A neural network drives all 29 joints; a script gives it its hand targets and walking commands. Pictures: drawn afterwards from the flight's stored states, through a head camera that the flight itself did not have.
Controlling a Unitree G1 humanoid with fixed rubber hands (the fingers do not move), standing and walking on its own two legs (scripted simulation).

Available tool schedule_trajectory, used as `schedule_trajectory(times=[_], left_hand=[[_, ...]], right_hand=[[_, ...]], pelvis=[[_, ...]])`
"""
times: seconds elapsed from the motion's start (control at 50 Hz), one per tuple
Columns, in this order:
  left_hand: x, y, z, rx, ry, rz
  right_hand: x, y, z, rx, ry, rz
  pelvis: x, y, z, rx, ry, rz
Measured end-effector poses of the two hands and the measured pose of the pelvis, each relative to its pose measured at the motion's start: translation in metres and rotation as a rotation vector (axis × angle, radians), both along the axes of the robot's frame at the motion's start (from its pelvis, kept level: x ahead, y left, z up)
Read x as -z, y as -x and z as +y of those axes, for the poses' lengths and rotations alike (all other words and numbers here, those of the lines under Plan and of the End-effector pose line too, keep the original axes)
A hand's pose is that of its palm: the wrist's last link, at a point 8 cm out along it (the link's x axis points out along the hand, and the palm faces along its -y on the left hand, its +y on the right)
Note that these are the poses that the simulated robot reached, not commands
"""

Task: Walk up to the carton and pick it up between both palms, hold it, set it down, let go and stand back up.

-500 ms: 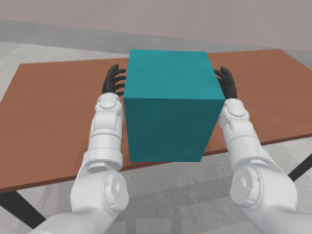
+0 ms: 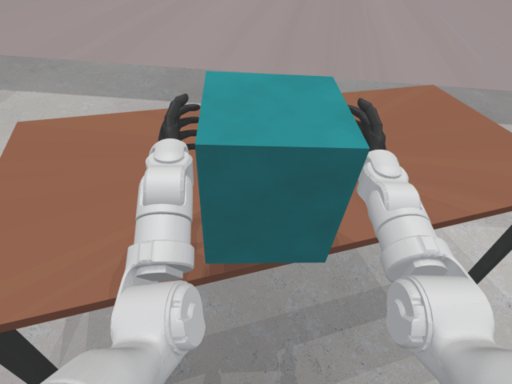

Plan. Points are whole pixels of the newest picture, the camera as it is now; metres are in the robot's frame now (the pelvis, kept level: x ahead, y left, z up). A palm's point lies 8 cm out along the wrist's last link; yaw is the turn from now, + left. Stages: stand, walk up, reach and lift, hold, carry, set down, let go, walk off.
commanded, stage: reach and lift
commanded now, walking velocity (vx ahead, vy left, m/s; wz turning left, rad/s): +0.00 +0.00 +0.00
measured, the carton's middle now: (268, 171) +0.41 +0.01 +0.14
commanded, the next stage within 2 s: hold in 1.32 s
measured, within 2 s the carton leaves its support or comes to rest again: neither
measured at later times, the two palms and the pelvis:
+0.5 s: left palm (174, 124) +0.39 +0.15 +0.24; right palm (382, 129) +0.38 -0.15 +0.24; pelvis +0.01 +0.00 +0.00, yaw +0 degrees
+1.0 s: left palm (168, 116) +0.38 +0.16 +0.25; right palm (384, 118) +0.38 -0.15 +0.26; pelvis +0.01 +0.00 +0.00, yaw +1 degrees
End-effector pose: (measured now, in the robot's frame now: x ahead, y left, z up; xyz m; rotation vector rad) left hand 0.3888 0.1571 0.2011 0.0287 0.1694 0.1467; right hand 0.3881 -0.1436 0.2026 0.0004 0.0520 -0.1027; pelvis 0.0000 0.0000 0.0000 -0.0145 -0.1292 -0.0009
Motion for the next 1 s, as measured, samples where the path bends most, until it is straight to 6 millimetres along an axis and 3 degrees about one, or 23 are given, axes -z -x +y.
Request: schedule_trajectory(times=[0.3, 0.68, 1.0], left_hand=[[-0.031, 0.002, -0.004, 0.024, -0.01, 0.002], [-0.035, 0.002, -0.003, 0.026, 0.003, -0.015], [-0.051, 0.005, -0.001, 0.023, 0.008, -0.03]], right_hand=[[-0.034, 0.006, -0.004, 0.02, -0.032, -0.002], [-0.046, 0.004, -0.003, 0.021, -0.043, -0.026], [-0.059, 0.005, -0.002, 0.014, -0.063, -0.039]], pelvis=[[0.0, 0.002, 0.004, 0.003, -0.003, -0.012], [0.0, -0.01, 0.001, -0.011, -0.001, -0.021], [0.0, -0.014, -0.001, -0.013, -0.002, -0.018]])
